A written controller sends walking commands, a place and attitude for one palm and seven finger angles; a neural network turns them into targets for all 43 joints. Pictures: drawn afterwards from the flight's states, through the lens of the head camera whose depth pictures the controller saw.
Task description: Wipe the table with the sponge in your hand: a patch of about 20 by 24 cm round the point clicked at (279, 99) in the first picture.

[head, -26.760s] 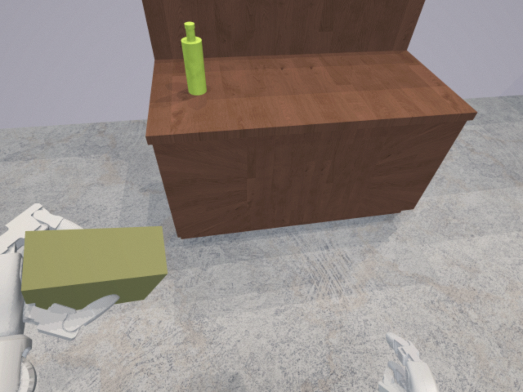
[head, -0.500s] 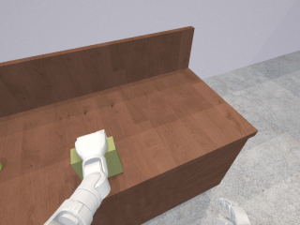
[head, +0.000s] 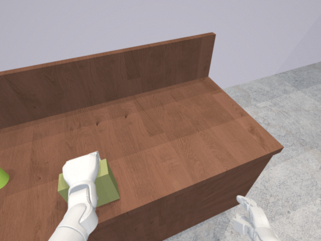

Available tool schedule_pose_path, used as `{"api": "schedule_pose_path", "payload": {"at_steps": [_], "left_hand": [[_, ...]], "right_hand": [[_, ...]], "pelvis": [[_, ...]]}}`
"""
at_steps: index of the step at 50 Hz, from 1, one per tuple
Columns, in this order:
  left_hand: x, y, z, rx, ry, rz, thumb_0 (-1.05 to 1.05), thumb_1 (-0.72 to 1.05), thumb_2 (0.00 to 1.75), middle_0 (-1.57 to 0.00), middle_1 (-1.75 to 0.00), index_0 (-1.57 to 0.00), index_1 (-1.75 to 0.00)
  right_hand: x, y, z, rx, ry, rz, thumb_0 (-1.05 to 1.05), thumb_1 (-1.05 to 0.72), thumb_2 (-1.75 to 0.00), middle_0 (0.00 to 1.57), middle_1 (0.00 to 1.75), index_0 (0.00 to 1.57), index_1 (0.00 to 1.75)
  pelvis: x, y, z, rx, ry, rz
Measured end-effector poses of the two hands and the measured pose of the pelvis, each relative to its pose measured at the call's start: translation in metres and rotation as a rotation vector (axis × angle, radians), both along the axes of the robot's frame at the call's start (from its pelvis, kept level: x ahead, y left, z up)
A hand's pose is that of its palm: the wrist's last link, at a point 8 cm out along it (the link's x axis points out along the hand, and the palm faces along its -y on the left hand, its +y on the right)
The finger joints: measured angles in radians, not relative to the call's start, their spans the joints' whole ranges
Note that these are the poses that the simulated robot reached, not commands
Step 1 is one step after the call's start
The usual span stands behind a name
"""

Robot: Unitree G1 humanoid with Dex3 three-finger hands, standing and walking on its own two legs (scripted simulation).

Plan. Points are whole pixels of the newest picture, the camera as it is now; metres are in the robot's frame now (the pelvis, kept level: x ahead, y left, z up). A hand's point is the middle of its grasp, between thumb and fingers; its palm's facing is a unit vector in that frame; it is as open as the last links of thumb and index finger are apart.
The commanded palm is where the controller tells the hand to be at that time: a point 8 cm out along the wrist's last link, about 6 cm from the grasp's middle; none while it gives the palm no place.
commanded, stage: wipe forward along the middle lane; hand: left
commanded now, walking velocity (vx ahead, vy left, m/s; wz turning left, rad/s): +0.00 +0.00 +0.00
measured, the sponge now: (93, 190) +0.27 +0.24 -0.07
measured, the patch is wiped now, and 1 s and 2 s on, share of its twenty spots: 1.00 1.00 1.00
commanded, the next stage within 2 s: slide back across to the first lane in 1.56 s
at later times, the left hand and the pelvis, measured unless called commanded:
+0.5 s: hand (86, 169) +0.31 +0.26 -0.02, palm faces -0.11 -0.04 -0.99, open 10.0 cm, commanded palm +0.29 +0.26 +0.01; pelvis -0.03 +0.00 -0.01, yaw +1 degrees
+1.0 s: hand (84, 151) +0.37 +0.29 -0.02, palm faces -0.14 +0.00 -0.99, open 10.0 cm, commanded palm +0.36 +0.29 +0.01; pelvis -0.04 -0.01 -0.03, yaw +0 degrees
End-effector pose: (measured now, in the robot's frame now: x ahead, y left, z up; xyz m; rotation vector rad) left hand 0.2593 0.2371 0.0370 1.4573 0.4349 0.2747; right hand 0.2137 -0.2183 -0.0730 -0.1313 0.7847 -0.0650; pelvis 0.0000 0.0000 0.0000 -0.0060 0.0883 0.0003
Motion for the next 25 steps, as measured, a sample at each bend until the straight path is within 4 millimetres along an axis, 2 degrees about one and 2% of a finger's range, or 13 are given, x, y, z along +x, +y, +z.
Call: {"api": "schedule_pose_path", "payload": {"at_steps": [9,25], "left_hand": [[0.008,0.007,-0.003,0.012,0.015,-0.010,-0.01,-0.49,1.05,-0.75,-1.34,-0.74,-1.35],[0.036,0.020,-0.004,0.066,0.024,-0.016,0.00,-0.52,1.07,-0.77,-1.32,-0.76,-1.33]], "right_hand": [[-0.021,0.002,-0.016,-0.013,0.051,-0.006,0.01,-0.91,-0.90,0.20,0.30,0.20,0.30],[-0.102,-0.023,-0.051,-0.043,0.210,-0.091,0.01,-0.91,-0.90,0.20,0.30,0.20,0.30]], "pelvis": [[-0.010,0.002,-0.004,-0.003,0.023,0.011],[-0.033,-0.002,-0.015,-0.007,0.085,0.014]]}}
